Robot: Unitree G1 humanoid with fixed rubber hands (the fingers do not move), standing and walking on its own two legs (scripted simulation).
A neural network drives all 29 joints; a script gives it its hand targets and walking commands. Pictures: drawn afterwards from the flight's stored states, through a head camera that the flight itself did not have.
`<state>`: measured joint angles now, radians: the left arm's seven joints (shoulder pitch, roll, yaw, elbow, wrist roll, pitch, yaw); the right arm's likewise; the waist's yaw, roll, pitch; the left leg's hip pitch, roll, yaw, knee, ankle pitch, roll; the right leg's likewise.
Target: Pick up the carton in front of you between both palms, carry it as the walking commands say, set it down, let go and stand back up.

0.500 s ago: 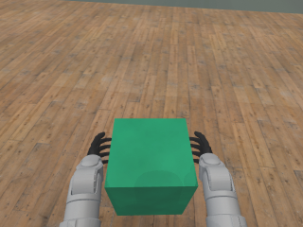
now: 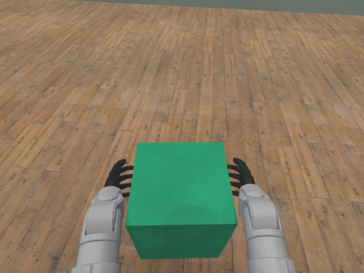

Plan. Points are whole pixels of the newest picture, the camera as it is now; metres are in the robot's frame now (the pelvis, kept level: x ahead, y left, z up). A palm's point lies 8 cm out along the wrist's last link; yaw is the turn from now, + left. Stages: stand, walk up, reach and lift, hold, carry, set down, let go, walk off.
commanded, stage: carry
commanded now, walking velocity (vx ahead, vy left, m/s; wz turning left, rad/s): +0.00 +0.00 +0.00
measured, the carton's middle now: (180, 203) +0.30 +0.00 -0.05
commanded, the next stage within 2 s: hold in 0.28 s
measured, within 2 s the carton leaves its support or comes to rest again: neither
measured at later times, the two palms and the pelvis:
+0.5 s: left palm (116, 195) +0.27 +0.14 +0.05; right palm (253, 200) +0.26 -0.16 +0.04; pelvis -0.01 +0.01 +0.01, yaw -3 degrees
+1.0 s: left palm (120, 199) +0.33 +0.16 -0.08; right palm (226, 194) +0.34 -0.13 -0.09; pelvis -0.05 +0.02 -0.05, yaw -3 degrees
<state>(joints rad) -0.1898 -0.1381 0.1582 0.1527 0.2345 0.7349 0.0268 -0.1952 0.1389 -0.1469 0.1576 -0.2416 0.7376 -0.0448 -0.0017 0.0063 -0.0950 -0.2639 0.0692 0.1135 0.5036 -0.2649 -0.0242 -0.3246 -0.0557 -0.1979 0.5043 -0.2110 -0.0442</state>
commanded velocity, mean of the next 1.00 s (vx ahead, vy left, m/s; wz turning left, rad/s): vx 0.00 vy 0.00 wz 0.00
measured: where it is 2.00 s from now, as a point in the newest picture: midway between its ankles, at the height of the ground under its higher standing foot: outside the picture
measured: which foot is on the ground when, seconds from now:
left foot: down 0.00-1.00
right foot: down 0.00-1.00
